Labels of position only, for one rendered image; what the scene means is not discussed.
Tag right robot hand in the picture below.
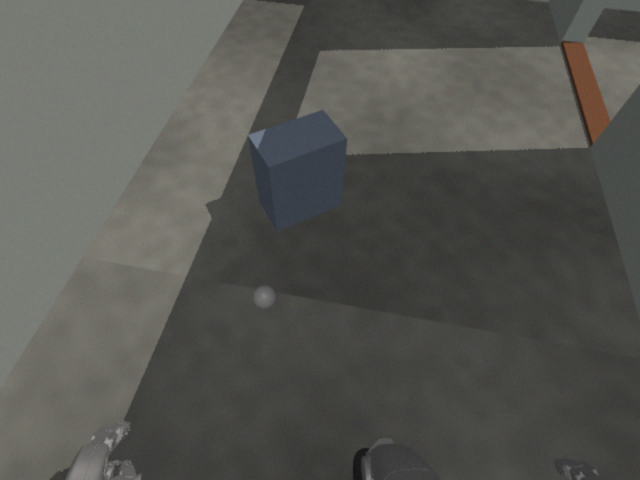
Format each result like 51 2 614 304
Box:
554 458 609 480

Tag left robot hand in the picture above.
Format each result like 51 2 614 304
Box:
65 421 142 480

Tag right robot foot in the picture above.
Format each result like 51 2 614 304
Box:
353 448 370 480

